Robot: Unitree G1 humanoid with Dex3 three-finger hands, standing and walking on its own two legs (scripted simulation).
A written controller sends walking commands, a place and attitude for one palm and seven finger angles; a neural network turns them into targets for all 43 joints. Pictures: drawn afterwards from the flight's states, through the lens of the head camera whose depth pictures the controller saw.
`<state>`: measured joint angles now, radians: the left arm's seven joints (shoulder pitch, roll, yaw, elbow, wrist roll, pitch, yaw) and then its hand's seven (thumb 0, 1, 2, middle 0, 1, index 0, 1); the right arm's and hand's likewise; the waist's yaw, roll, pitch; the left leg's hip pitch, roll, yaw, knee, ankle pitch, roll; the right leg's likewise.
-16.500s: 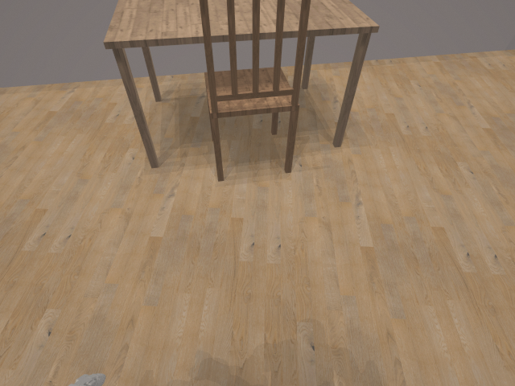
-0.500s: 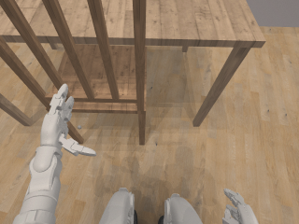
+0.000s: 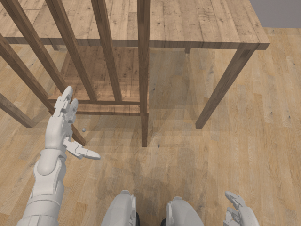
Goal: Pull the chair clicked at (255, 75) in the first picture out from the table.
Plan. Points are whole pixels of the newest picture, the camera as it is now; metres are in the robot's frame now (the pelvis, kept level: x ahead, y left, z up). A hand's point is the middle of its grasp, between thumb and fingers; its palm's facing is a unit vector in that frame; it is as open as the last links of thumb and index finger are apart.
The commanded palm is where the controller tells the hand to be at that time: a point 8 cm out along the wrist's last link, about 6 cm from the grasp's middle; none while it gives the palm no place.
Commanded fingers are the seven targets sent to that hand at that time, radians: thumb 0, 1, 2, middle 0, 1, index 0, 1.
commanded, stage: push the fingers through the gap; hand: left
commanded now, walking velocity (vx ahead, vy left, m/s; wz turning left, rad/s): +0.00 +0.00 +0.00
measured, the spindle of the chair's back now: (78, 61) +0.55 +0.23 +0.06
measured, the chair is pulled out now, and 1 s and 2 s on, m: -0.05 -0.05 -0.05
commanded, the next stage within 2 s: hook a spindle and tug to test in 1.50 s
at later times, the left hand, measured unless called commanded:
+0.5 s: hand (84, 112) +0.40 +0.19 +0.02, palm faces +0.03 -1.00 -0.05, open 17.0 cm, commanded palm +0.38 +0.24 +0.02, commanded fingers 0.00 -0.50 0.30 -0.06 -0.08 -0.06 -0.08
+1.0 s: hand (85, 100) +0.44 +0.20 +0.02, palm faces +0.05 -1.00 -0.04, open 16.9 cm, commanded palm +0.43 +0.24 +0.02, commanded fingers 0.00 -0.50 0.30 -0.06 -0.08 -0.06 -0.08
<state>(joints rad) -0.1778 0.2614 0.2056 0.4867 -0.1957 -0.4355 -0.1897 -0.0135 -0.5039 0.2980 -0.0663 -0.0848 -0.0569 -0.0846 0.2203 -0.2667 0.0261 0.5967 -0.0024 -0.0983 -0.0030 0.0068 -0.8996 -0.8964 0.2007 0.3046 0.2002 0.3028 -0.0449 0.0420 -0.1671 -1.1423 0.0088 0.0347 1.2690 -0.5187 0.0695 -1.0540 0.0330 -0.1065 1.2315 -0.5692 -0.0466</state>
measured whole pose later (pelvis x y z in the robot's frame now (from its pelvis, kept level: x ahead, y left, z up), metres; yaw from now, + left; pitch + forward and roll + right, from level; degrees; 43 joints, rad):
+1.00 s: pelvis -0.01 +0.00 -0.01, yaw -1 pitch +25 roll -4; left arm -0.60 0.38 0.34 0.92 -0.13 -0.48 -0.20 -0.01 -0.50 0.30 -0.07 -0.08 -0.07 -0.10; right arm 0.27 -0.27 0.04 0.65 -0.02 -0.04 0.01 0.00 -0.90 -0.90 0.20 0.30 0.20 0.30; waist -0.10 0.04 -0.16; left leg -1.23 0.02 0.03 1.31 -0.52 0.07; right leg -1.14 0.04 -0.11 1.26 -0.56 -0.04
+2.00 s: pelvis +0.01 +0.01 +0.00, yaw -2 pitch +27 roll -5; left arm -0.67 0.41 0.35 0.97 -0.15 -0.47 -0.15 -0.01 -0.47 0.31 -0.15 -0.65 -0.15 -0.67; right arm 0.28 -0.26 0.03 0.65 -0.03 0.03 0.03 0.00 -0.90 -0.90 0.20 0.30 0.20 0.30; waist -0.12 0.05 -0.16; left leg -1.23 0.02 0.03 1.28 -0.53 0.08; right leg -1.14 0.05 -0.10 1.22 -0.56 -0.03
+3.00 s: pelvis +0.02 +0.01 +0.01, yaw -2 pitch +26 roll -4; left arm -0.45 0.31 0.29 0.74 -0.16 -0.44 -0.11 0.00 0.58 0.73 -0.23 -1.32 -0.27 -1.36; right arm 0.29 -0.26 0.01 0.62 -0.01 0.03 0.05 0.00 -0.90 -0.90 0.20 0.30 0.20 0.30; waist -0.11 0.05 -0.17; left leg -1.16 0.02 0.05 1.23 -0.53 0.08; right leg -1.08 0.05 -0.07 1.19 -0.56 -0.03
